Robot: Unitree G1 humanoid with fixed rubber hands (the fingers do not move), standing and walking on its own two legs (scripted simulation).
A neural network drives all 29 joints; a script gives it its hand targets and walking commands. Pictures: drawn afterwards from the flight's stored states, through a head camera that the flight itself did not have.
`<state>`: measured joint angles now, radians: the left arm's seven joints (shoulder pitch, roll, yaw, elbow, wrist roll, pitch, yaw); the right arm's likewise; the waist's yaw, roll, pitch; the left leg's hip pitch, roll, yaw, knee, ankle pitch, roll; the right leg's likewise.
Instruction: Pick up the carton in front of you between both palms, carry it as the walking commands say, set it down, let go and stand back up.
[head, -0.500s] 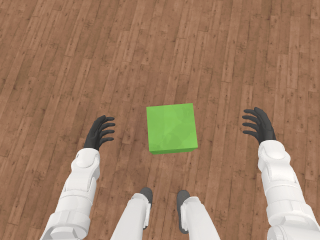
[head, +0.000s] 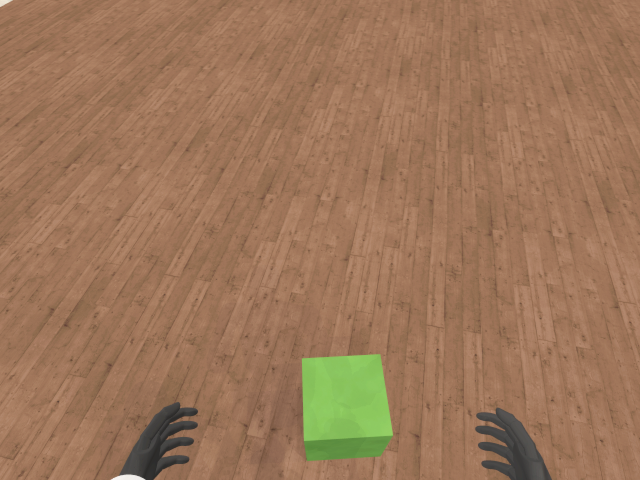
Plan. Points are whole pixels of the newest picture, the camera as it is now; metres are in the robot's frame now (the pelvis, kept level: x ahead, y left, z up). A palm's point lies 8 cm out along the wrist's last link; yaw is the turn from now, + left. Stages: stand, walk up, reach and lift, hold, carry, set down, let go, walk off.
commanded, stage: let go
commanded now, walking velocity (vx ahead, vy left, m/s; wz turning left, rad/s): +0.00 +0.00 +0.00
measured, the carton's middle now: (342, 409) +0.41 -0.02 -0.65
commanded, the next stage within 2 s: stand in 0.46 s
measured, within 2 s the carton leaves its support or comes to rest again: neither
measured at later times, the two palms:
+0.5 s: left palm (135, 470) +0.16 +0.24 -0.06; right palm out of the picture +0.14 -0.24 -0.07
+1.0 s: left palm out of the picture +0.14 +0.30 -0.10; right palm out of the picture +0.14 -0.28 -0.07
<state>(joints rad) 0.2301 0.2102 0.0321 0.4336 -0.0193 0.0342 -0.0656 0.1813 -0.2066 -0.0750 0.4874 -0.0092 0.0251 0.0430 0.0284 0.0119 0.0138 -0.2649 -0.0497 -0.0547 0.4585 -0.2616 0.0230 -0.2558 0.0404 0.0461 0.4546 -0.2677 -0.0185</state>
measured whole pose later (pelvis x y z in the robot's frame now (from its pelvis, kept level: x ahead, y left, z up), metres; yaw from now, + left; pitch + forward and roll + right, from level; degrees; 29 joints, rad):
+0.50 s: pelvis -0.01 +0.00 +0.00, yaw +0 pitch -5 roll +0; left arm 0.20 0.23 0.03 0.42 0.02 0.18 -0.01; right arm 0.24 -0.22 -0.03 0.49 -0.02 0.10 0.03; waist 0.01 0.00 0.07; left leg -0.12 -0.05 -0.05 0.51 -0.30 0.02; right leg -0.11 0.04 0.03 0.50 -0.30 -0.02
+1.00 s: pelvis +0.01 +0.01 +0.00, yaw +0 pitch -1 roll +0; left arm 0.16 0.35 0.04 0.81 0.03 0.00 0.02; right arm 0.17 -0.34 -0.03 0.74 -0.03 0.01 -0.03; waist 0.00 -0.03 0.01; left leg -0.15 -0.05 -0.05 0.47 -0.30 0.03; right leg -0.13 0.03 0.04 0.44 -0.29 -0.01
